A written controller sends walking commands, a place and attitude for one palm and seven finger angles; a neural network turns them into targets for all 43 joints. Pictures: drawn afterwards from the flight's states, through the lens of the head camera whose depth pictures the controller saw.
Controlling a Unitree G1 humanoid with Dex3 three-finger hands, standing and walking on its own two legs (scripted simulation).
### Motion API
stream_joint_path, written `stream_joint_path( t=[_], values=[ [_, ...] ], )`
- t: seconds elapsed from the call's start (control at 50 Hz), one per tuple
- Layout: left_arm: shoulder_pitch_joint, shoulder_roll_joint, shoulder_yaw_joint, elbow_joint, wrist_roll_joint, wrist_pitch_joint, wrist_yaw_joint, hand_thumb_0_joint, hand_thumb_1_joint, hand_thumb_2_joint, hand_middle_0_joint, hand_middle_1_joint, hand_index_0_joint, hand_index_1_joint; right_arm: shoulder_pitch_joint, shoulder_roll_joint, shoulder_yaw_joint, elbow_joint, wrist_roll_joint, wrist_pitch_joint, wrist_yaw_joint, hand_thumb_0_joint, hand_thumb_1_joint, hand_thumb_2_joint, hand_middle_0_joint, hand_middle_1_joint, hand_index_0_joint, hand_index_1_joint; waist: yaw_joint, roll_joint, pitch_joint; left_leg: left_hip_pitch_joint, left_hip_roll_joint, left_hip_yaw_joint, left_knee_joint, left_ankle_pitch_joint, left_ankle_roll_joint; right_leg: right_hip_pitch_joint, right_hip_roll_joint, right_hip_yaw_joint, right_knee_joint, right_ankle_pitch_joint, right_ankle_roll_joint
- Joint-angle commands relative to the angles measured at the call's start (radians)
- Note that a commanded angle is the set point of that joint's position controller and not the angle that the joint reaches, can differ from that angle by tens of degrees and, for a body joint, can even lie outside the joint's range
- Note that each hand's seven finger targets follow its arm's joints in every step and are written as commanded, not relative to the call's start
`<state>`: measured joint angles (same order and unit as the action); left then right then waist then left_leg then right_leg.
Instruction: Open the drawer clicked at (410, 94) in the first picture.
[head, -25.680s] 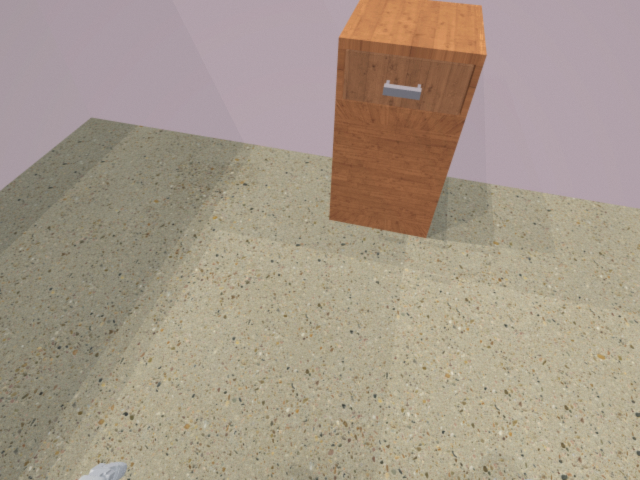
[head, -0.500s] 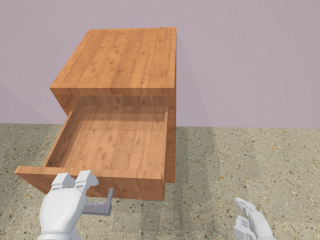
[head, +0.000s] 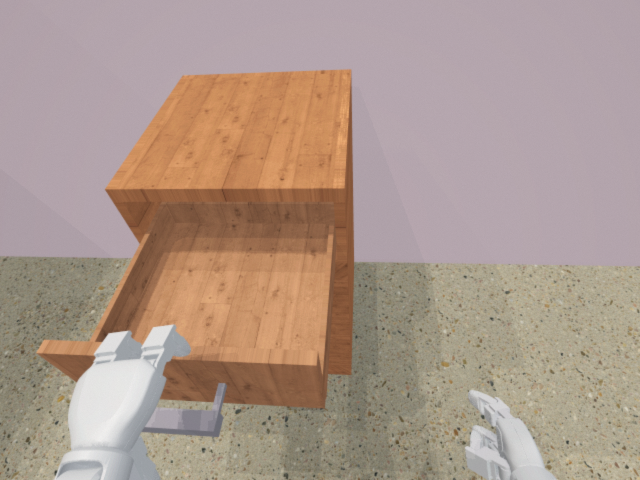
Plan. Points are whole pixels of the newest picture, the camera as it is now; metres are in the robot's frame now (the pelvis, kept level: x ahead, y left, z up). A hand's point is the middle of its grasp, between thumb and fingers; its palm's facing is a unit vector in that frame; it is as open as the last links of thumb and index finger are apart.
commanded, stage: lift the hand off the handle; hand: left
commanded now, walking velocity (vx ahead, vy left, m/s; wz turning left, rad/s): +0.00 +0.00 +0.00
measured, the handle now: (183, 404) +0.23 +0.24 -0.07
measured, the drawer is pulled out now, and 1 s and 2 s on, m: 0.30 0.30 0.30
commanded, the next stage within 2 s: draw the hand back to the body in 0.60 s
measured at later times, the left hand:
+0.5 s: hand (132, 390) +0.19 +0.23 +0.07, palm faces +0.04 -0.13 -0.99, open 13.9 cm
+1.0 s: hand (101, 391) +0.18 +0.26 +0.09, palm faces +0.06 -0.13 -0.99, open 13.9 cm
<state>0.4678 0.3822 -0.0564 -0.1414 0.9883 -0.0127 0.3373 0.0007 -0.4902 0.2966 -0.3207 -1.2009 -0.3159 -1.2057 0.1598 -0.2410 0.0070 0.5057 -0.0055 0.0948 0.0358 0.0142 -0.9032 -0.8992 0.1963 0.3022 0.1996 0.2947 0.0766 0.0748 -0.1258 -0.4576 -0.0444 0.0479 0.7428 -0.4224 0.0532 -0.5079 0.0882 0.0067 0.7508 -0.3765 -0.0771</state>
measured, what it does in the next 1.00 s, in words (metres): stands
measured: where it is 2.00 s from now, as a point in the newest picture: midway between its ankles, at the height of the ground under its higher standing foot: outside the picture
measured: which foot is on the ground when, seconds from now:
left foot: down 0.00-1.00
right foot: down 0.00-1.00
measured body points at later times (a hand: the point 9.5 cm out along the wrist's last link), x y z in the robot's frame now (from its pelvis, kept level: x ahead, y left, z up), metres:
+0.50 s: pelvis +0.01 +0.01 +0.01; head +0.02 -0.03 +0.46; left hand +0.19 +0.24 +0.12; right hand +0.22 -0.21 -0.08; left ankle -0.03 +0.09 -0.71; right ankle +0.00 -0.07 -0.71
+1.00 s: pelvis +0.01 +0.02 +0.01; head +0.02 -0.01 +0.46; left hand +0.17 +0.26 +0.14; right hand +0.22 -0.18 -0.08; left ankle -0.03 +0.09 -0.71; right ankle +0.00 -0.07 -0.71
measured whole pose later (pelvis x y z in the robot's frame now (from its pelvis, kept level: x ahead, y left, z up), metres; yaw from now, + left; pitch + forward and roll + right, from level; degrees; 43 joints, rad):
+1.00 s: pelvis +0.01 +0.02 +0.01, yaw +0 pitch +5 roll -1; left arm 0.55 0.43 0.00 -0.38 0.92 0.01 0.22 0.00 -0.49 0.30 -0.32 -1.20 -0.32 -1.21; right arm 0.17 -0.24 0.02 0.49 0.01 0.12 0.05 0.01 -0.90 -0.90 0.20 0.30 0.20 0.29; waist 0.11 0.10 -0.10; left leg -0.35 -0.06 0.05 0.65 -0.39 0.08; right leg -0.39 0.08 0.02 0.64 -0.34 -0.05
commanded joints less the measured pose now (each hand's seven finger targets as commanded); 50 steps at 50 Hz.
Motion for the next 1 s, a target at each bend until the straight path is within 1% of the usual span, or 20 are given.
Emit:
stream_joint_path(
  t=[0.0,0.02,0.1,0.12,0.18,0.22,0.24,0.26,0.34,0.42,0.5,0.52,0.54,0.6,0.68,0.72,0.74,0.76,0.84,0.98],
  values=[
    [-0.079,0.143,0.105,-0.228,-0.019,-0.015,0.025,0.000,-0.500,0.300,-0.300,-1.200,-0.300,-1.200,-0.134,-0.090,-0.042,-0.163,-0.001,-0.057,-0.012,0.000,-0.900,-0.900,0.200,0.300,0.200,0.300,-0.014,-0.046,-0.096,0.072,0.026,-0.069,-0.097,0.250,-0.007,0.114,-0.072,0.119,-0.153,0.277,0.011],
    [-0.043,0.180,0.145,-0.234,-0.011,-0.013,0.023,0.000,-0.500,0.300,-0.300,-1.200,-0.300,-1.200,-0.119,-0.092,-0.043,-0.169,-0.006,-0.057,-0.011,0.000,-0.900,-0.900,0.200,0.300,0.200,0.300,0.006,-0.065,-0.141,0.076,0.030,-0.064,-0.086,0.268,-0.008,0.128,-0.068,0.127,-0.148,0.282,0.013],
    [-0.014,0.175,0.149,-0.250,-0.033,-0.024,0.012,0.000,-0.500,0.300,-0.300,-1.200,-0.300,-1.200,-0.135,-0.093,-0.042,-0.166,-0.001,-0.057,-0.011,0.000,-0.900,-0.900,0.200,0.300,0.200,0.300,-0.002,-0.077,-0.100,0.075,0.022,-0.064,-0.100,0.280,-0.005,0.156,-0.077,0.142,-0.166,0.349,0.014],
    [0.007,0.204,0.176,-0.267,-0.021,-0.023,0.011,0.000,-0.500,0.300,-0.300,-1.200,-0.300,-1.200,-0.122,-0.095,-0.042,-0.169,-0.006,-0.057,-0.009,0.000,-0.900,-0.900,0.200,0.300,0.200,0.300,0.014,-0.057,-0.145,0.084,0.026,-0.060,-0.094,0.295,-0.008,0.165,-0.076,0.142,-0.159,0.350,0.016],
    [0.029,0.190,0.171,-0.271,-0.039,-0.027,0.006,0.000,-0.500,0.300,-0.300,-1.200,-0.300,-1.200,-0.135,-0.091,-0.042,-0.169,0.000,-0.054,-0.011,0.000,-0.900,-0.900,0.200,0.300,0.200,0.300,0.002,-0.067,-0.083,0.076,0.022,-0.062,-0.105,0.288,-0.005,0.164,-0.080,0.139,-0.172,0.368,0.017],
    [0.011,0.221,0.203,-0.282,-0.039,-0.025,0.001,0.000,-0.500,0.300,-0.300,-1.200,-0.300,-1.200,-0.131,-0.097,-0.040,-0.169,-0.005,-0.050,-0.012,0.000,-0.900,-0.900,0.200,0.300,0.200,0.300,0.013,-0.078,-0.124,0.086,0.023,-0.062,-0.104,0.285,-0.005,0.180,-0.082,0.146,-0.179,0.356,0.021],
    [-0.022,0.204,0.178,-0.292,-0.045,-0.031,0.000,0.000,-0.500,0.300,-0.300,-1.200,-0.300,-1.200,-0.137,-0.096,-0.044,-0.162,0.000,-0.048,-0.016,0.000,-0.900,-0.900,0.200,0.300,0.200,0.300,-0.009,-0.058,-0.077,0.092,0.019,-0.063,-0.109,0.275,-0.002,0.157,-0.080,0.152,-0.189,0.350,0.017],
    [-0.021,0.211,0.189,-0.298,-0.042,-0.030,-0.004,0.000,-0.500,0.300,-0.300,-1.200,-0.300,-1.200,-0.128,-0.098,-0.045,-0.166,-0.007,-0.051,-0.015,0.000,-0.900,-0.900,0.200,0.300,0.200,0.300,0.007,-0.057,-0.117,0.102,0.023,-0.062,-0.106,0.283,-0.003,0.165,-0.083,0.141,-0.187,0.341,0.020],
    [-0.034,0.161,0.128,-0.333,-0.062,-0.035,-0.024,0.000,-0.500,0.300,-0.300,-1.200,-0.300,-1.200,-0.134,-0.093,-0.047,-0.166,-0.002,-0.054,-0.015,0.000,-0.900,-0.900,0.200,0.300,0.200,0.300,-0.011,-0.034,-0.089,0.138,0.028,-0.071,-0.125,0.292,-0.002,0.142,-0.080,0.118,-0.196,0.303,0.017],
    [-0.011,0.225,0.185,-0.343,-0.040,-0.022,-0.037,0.000,-0.500,0.300,-0.300,-1.200,-0.300,-1.200,-0.125,-0.097,-0.040,-0.175,-0.008,-0.050,-0.011,0.000,-0.900,-0.900,0.200,0.300,0.200,0.300,0.021,-0.054,-0.129,0.147,0.034,-0.068,-0.125,0.326,-0.006,0.171,-0.079,0.129,-0.197,0.328,0.016],
    [-0.003,0.203,0.177,-0.346,-0.058,-0.008,-0.045,0.000,-0.500,0.300,-0.300,-1.200,-0.300,-1.200,-0.144,-0.094,-0.037,-0.173,0.006,-0.046,-0.006,0.000,-0.900,-0.900,0.200,0.300,0.200,0.300,0.013,-0.042,-0.082,0.151,0.035,-0.077,-0.150,0.358,-0.013,0.182,-0.077,0.119,-0.195,0.365,0.011],
    [0.043,0.209,0.187,-0.339,-0.048,-0.001,-0.049,0.000,-0.500,0.300,-0.300,-1.200,-0.300,-1.200,-0.128,-0.093,-0.034,-0.181,0.002,-0.045,-0.001,0.000,-0.900,-0.900,0.200,0.300,0.200,0.300,0.033,-0.053,-0.110,0.152,0.042,-0.070,-0.144,0.379,-0.015,0.185,-0.074,0.108,-0.188,0.366,0.014],
    [0.057,0.167,0.150,-0.355,-0.064,-0.003,-0.052,0.000,-0.500,0.300,-0.300,-1.200,-0.300,-1.200,-0.139,-0.089,-0.037,-0.180,0.010,-0.044,0.001,0.000,-0.900,-0.900,0.200,0.300,0.200,0.300,0.019,-0.060,-0.087,0.153,0.041,-0.073,-0.153,0.384,-0.016,0.186,-0.075,0.100,-0.187,0.375,0.014],
    [0.094,0.163,0.149,-0.381,-0.074,-0.003,-0.057,0.000,-0.500,0.300,-0.300,-1.200,-0.300,-1.200,-0.144,-0.094,-0.035,-0.189,0.012,-0.046,0.009,0.000,-0.900,-0.900,0.200,0.300,0.200,0.300,0.020,-0.058,-0.077,0.160,0.045,-0.079,-0.153,0.403,-0.019,0.179,-0.071,0.107,-0.191,0.378,0.014],
    [0.042,0.157,0.127,-0.422,-0.041,-0.010,-0.050,0.000,-0.500,0.300,-0.300,-1.200,-0.300,-1.200,-0.118,-0.092,-0.038,-0.194,-0.003,-0.040,0.010,0.000,-0.900,-0.900,0.200,0.300,0.200,0.300,0.010,-0.040,-0.084,0.175,0.052,-0.075,-0.140,0.380,-0.018,0.132,-0.070,0.099,-0.187,0.317,0.011],
    [0.036,0.195,0.162,-0.454,-0.026,-0.011,-0.042,0.000,-0.500,0.300,-0.300,-1.200,-0.300,-1.200,-0.102,-0.095,-0.037,-0.202,-0.011,-0.040,0.010,0.000,-0.900,-0.900,0.200,0.300,0.200,0.300,0.026,-0.031,-0.129,0.192,0.057,-0.080,-0.131,0.394,-0.022,0.130,-0.066,0.097,-0.181,0.295,0.008],
    [0.025,0.187,0.154,-0.450,-0.036,-0.013,-0.039,0.000,-0.500,0.300,-0.300,-1.200,-0.300,-1.200,-0.113,-0.091,-0.039,-0.194,-0.004,-0.038,0.007,0.000,-0.900,-0.900,0.200,0.300,0.200,0.300,0.010,-0.040,-0.093,0.188,0.054,-0.083,-0.138,0.378,-0.022,0.126,-0.067,0.098,-0.183,0.296,0.007],
    [0.027,0.210,0.177,-0.447,-0.026,-0.013,-0.040,0.000,-0.500,0.300,-0.300,-1.200,-0.300,-1.200,-0.105,-0.094,-0.037,-0.197,-0.010,-0.037,0.006,0.000,-0.900,-0.900,0.200,0.300,0.200,0.300,0.027,-0.026,-0.112,0.186,0.053,-0.081,-0.134,0.378,-0.023,0.128,-0.066,0.096,-0.183,0.286,0.006],
    [0.041,0.177,0.155,-0.448,-0.057,-0.003,-0.047,0.000,-0.500,0.300,-0.300,-1.200,-0.300,-1.200,-0.125,-0.087,-0.034,-0.193,0.008,-0.035,0.007,0.000,-0.900,-0.900,0.200,0.300,0.200,0.300,0.014,-0.017,-0.073,0.195,0.060,-0.095,-0.152,0.425,-0.032,0.134,-0.070,0.075,-0.180,0.307,0.009],
    [0.067,0.196,0.157,-0.471,-0.086,0.013,-0.097,0.000,-0.500,0.300,-0.300,-1.200,-0.300,-1.200,-0.128,-0.096,-0.027,-0.201,0.016,-0.033,0.004,0.000,-0.900,-0.900,0.200,0.300,0.200,0.300,0.024,-0.034,-0.068,0.215,0.072,-0.103,-0.182,0.463,-0.038,0.162,-0.075,0.065,-0.205,0.301,0.020]
  ],
)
